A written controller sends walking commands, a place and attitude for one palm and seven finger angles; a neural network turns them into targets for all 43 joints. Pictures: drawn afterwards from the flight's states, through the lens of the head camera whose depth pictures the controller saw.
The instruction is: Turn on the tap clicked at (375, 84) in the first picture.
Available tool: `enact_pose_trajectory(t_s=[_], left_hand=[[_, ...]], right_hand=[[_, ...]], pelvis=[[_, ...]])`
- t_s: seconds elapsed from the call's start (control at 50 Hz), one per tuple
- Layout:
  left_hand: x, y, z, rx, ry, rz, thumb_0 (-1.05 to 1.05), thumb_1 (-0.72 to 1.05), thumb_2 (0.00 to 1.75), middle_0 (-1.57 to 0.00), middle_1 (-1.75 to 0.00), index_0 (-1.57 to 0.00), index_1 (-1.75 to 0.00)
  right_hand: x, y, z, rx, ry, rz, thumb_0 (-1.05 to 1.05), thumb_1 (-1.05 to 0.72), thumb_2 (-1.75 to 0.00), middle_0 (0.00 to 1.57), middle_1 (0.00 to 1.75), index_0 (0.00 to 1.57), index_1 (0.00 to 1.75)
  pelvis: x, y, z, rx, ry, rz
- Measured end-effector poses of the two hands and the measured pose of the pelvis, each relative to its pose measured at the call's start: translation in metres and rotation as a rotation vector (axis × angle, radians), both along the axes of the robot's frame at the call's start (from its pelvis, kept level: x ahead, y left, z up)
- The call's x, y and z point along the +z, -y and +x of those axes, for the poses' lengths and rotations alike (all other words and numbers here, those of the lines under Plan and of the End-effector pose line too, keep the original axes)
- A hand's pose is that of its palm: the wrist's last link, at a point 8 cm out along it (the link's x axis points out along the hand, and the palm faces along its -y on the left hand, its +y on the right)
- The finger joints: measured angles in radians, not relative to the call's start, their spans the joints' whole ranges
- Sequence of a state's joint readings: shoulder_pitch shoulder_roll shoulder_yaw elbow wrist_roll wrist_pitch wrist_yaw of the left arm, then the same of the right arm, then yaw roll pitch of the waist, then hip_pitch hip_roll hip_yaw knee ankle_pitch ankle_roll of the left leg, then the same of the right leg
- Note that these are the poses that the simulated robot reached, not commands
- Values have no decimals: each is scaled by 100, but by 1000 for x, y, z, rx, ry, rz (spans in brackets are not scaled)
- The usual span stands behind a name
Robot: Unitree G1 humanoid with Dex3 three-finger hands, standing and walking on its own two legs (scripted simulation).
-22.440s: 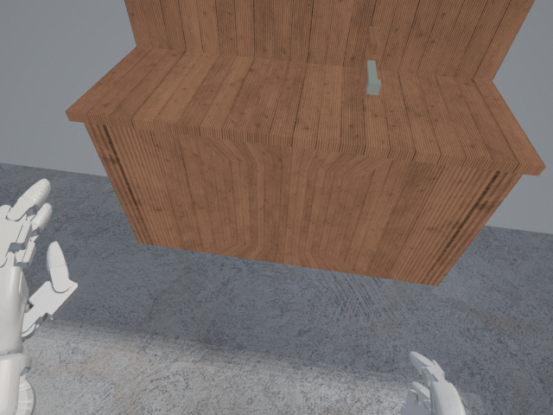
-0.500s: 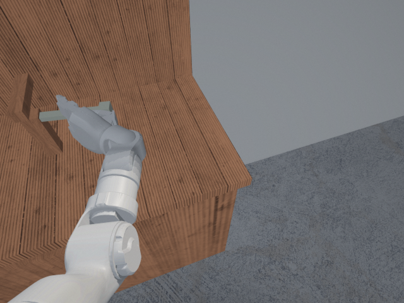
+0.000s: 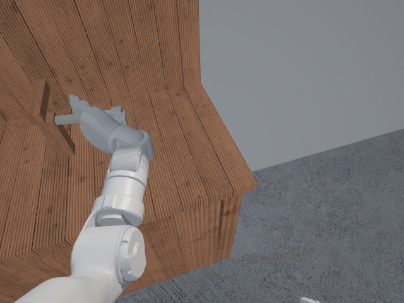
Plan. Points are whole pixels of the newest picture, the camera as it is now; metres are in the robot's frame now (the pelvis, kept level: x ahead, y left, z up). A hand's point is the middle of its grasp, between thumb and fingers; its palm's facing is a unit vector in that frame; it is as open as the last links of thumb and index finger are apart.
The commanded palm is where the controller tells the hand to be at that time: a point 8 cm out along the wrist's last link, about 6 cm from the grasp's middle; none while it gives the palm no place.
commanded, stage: lift the hand up off the lever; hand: left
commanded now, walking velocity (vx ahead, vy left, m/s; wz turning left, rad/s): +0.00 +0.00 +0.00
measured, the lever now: (117, 114) +0.52 +0.22 +0.09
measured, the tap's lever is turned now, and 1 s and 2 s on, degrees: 79 79 79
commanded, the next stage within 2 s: draw the hand back beside the body in 0.70 s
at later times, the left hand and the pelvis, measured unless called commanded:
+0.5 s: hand (121, 111) +0.44 +0.17 +0.16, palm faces +0.79 -0.61 -0.10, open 7.8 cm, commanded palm +0.39 +0.19 +0.17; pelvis +0.00 +0.00 +0.00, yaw +0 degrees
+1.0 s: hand (135, 116) +0.42 +0.14 +0.17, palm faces +0.42 -0.90 -0.04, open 7.8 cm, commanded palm +0.35 +0.20 +0.17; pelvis +0.00 +0.00 +0.01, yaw -3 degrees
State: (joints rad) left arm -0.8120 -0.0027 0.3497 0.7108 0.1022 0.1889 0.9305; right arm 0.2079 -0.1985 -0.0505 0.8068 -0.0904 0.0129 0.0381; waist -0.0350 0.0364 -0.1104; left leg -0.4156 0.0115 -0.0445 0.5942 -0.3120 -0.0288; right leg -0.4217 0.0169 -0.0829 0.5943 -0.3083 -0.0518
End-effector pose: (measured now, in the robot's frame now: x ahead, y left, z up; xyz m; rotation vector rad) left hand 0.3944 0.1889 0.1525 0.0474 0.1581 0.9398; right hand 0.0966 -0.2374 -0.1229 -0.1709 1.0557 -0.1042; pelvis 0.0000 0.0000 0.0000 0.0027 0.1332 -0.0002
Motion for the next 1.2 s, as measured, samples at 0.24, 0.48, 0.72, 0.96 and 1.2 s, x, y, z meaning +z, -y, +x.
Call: enact_pose_trajectory(t_s=[0.24, 0.48, 0.72, 0.96, 1.2], left_hand=[[11, -7, -11, -5, 15, -1, 2, 89, 90, -16, -15, -16, -15], [19, 2, -8, -22, 3, -11, 2, 89, 90, -16, -15, -16, -15], [20, -8, -10, -7, -2, -6, 1, 89, 90, -16, -15, -16, -15], [25, 13, -7, -445, 101, 43, 2, 90, 90, -15, -16, -16, -15], [18, -48, -88, -676, 158, 219, 2, 89, 90, -17, -19, -17, -18]], right_hand=[[5, 0, 6, 8, 19, -7, 1, -91, -90, 20, 30, 20, 30], [8, -3, 16, 18, 54, -5, 1, -91, -90, 20, 30, 20, 30], [8, -3, 12, 12, 38, -3, 1, -91, -90, 20, 30, 20, 30], [16, 4, 10, -95, 53, -29, 1, -91, -90, 20, 30, 20, 30], [44, 3, 33, -78, 232, -23, 1, -91, -90, 20, 30, 20, 30]], pelvis=[[3, 0, -1, 4, 29, 0], [4, -1, -5, 2, 34, 1], [5, 0, -3, 0, 38, 2], [9, -2, 3, -37, 87, 5], [17, -6, 2, -58, 196, -5]])
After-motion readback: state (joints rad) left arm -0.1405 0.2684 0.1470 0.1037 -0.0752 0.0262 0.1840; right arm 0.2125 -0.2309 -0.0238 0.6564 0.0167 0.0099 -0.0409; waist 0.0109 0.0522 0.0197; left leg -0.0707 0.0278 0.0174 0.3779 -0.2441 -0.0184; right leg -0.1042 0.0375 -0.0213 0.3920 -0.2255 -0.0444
